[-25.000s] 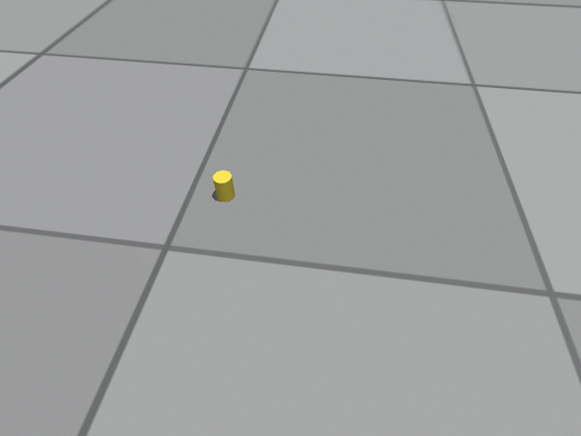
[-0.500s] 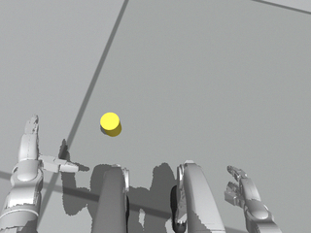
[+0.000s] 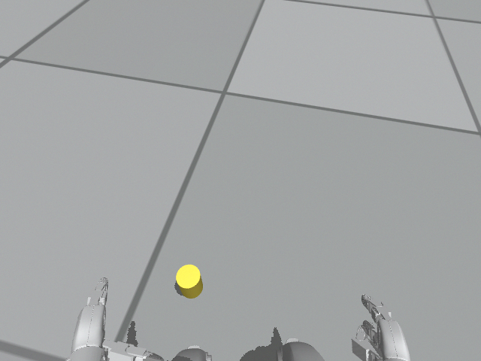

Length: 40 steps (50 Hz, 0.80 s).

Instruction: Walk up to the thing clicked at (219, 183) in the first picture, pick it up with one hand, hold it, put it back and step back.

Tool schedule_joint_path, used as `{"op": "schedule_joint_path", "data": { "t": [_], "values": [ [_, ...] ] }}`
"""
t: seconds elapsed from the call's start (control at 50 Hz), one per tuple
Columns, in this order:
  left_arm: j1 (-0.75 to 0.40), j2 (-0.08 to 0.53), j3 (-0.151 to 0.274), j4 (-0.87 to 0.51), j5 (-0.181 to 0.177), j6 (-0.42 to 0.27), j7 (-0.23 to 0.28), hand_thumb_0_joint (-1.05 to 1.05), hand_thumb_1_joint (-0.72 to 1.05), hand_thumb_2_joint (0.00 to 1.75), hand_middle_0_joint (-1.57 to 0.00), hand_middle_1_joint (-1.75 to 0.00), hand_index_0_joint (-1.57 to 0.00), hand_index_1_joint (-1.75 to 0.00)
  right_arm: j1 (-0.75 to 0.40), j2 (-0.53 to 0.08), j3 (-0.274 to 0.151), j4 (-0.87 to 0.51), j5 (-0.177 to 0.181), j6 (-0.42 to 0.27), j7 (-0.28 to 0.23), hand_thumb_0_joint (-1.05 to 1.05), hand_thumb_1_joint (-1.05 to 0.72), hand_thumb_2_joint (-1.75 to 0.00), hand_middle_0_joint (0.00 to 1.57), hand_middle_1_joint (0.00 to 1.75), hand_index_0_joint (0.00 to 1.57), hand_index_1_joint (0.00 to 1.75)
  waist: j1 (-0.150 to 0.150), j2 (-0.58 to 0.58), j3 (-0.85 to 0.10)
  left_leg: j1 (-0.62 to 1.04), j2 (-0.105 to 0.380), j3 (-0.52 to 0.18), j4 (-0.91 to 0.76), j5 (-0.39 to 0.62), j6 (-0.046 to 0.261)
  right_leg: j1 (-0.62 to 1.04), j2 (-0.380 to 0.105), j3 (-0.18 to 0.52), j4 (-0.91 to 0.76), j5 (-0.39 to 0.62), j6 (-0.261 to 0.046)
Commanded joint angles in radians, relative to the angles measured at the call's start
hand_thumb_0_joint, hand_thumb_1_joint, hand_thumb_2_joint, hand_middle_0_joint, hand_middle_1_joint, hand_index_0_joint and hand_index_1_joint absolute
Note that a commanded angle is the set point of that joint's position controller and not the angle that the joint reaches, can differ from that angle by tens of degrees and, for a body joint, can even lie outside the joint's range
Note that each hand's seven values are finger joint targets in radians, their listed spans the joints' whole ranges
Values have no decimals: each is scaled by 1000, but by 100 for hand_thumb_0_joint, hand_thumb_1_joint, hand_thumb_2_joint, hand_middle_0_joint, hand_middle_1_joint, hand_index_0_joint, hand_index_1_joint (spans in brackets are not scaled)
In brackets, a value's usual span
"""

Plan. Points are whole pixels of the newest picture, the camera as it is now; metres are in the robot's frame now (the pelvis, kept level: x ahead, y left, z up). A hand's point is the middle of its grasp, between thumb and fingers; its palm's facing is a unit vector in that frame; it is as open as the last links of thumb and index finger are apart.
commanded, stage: home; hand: left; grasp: from the side
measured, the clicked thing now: (190, 281) +0.45 +0.17 -0.64
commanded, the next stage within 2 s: stand in 1.60 s
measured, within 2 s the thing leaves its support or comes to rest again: neither
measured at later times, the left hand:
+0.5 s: hand (130, 344) +0.16 +0.18 -0.04, palm faces +0.14 -0.95 -0.28, open 17.4 cm
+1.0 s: hand (132, 346) +0.16 +0.17 -0.04, palm faces +0.12 -0.95 -0.29, open 17.4 cm
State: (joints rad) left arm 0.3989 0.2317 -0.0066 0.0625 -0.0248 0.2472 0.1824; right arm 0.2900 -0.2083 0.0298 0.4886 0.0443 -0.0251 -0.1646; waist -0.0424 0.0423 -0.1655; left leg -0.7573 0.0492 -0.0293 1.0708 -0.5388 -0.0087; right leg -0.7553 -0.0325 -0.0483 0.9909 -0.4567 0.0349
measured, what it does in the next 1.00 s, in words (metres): stands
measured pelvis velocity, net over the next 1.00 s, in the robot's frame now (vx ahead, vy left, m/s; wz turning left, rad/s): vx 0.00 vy -0.01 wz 0.01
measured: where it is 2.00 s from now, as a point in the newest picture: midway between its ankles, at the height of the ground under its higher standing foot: outside the picture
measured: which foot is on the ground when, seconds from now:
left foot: down 0.00-1.00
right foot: down 0.00-1.00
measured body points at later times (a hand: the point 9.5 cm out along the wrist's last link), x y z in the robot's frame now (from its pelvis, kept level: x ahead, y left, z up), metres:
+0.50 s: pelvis +0.00 -0.01 +0.02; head +0.03 +0.00 +0.47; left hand +0.15 +0.23 -0.02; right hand +0.17 -0.24 -0.06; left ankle -0.01 +0.12 -0.67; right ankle +0.02 -0.15 -0.67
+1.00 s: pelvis +0.00 -0.01 +0.02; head +0.02 -0.01 +0.47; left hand +0.15 +0.22 -0.02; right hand +0.16 -0.25 -0.06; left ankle -0.01 +0.12 -0.67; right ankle +0.02 -0.15 -0.67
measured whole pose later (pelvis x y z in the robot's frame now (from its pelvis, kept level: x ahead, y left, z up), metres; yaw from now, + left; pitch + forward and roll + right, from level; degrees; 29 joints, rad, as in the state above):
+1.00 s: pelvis +0.00 -0.01 +0.02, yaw +1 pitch +7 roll -2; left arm 0.45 0.19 -0.01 0.03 -0.01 0.27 0.15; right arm 0.27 -0.21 0.02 0.53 0.01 -0.13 -0.17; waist -0.02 0.04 -0.09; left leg -0.60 0.05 -0.03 0.95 -0.48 -0.02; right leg -0.60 -0.03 -0.06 0.89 -0.42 0.02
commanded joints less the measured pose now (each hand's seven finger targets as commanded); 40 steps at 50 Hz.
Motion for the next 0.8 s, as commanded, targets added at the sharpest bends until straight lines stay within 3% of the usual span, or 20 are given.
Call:
{"op": "schedule_joint_path", "data": {
  "t": [0.0, 0.1, 0.18, 0.3, 0.44, 0.54, 0.56, 0.6, 0.62, 0.68, 0.78],
  "values": [
    [64, 74, 37, -225, 13, -22, 5, 0, -56, 5, -5, -5, -5, -6, -59, -112, -53, -166, -12, -74, -25, 0, -90, -90, 20, 30, 20, 30, 9, -5, -59, 130, -25, 0, -240, 265, 8, 168, 51, -44, -162, 193, -41],
    [46, 70, 39, -278, 18, -20, -8, 0, -53, 7, -5, -6, -5, -6, -62, -119, -57, -165, -22, -102, -23, 0, -90, -90, 20, 30, 20, 30, 0, -13, -11, 154, -20, -7, -283, 214, 5, 178, 51, -42, -188, 149, -39],
    [25, 68, 42, -263, 23, -27, -16, 0, -53, 7, -5, -6, -5, -6, -68, -118, -57, -164, -29, -119, -19, 0, -90, -90, 20, 30, 20, 30, -1, -17, -5, 167, -30, 7, -273, 248, 6, 200, 46, -35, -200, 178, -38],
    [23, 70, 49, -272, 27, -26, -17, 0, -54, 6, -5, -5, -5, -5, -71, -114, -56, -150, -36, -139, -24, 0, -90, -90, 20, 30, 20, 30, 7, -12, -71, 199, -43, 24, -263, 282, 8, 256, 42, -26, -215, 219, -37],
    [43, 66, 51, -246, 27, -27, -15, 0, -57, 4, -5, -5, -5, -5, -85, -111, -52, -137, -34, -144, -21, 0, -90, -90, 20, 30, 20, 30, 22, -3, -31, 190, -42, 20, -282, 267, 5, 254, 43, -31, -224, 199, -38],
    [52, 75, 61, -236, 29, -29, -18, 0, -55, 6, -5, -6, -5, -5, -80, -111, -56, -131, -36, -146, -21, 0, -90, -90, 20, 30, 20, 30, 22, -15, -70, 206, -43, 27, -263, 338, 6, 283, 42, -27, -223, 270, -37],
    [32, 64, 44, -229, 28, -30, -20, 0, -57, 5, -5, -5, -5, -5, -88, -114, -56, -128, -34, -145, -19, 0, -90, -90, 20, 30, 20, 30, 16, -17, -22, 197, -41, 27, -274, 307, 6, 261, 42, -29, -229, 240, -36],
    [30, 56, 39, -228, 27, -31, -20, 0, -56, 5, -5, -5, -5, -5, -90, -113, -56, -129, -35, -148, -19, 0, -90, -90, 20, 30, 20, 30, 18, -11, -13, 192, -39, 20, -291, 267, 5, 252, 46, -34, -231, 198, -39],
    [32, 60, 49, -227, 29, -32, -20, 0, -55, 6, -5, -6, -5, -6, -80, -113, -59, -127, -36, -150, -20, 0, -90, -90, 20, 30, 20, 30, 19, -11, -48, 208, -38, 22, -285, 288, 5, 262, 47, -32, -227, 215, -39],
    [19, 72, 53, -231, 27, -33, -21, 0, -55, 6, -5, -6, -5, -6, -92, -114, -56, -126, -34, -151, -17, 0, -90, -90, 20, 30, 20, 30, 22, -13, -9, 188, -41, 24, -293, 251, 7, 254, 44, -31, -242, 186, -38],
    [35, 68, 49, -228, 29, -30, -24, 0, -53, 7, -5, -6, -5, -6, -88, -116, -59, -127, -34, -157, -18, 0, -90, -90, 20, 30, 20, 30, 20, -1, -21, 196, -40, 23, -300, 240, 7, 248, 46, -32, -238, 175, -40]
  ]
}}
